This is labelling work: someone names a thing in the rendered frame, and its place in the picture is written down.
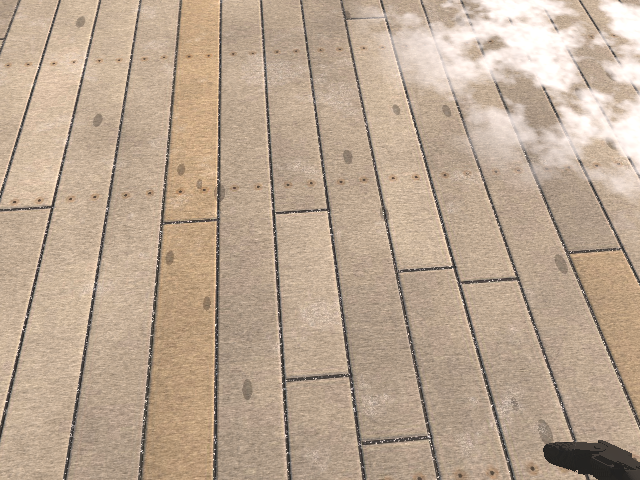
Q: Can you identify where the robot right hand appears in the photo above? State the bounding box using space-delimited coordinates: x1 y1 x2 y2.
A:
543 440 640 480

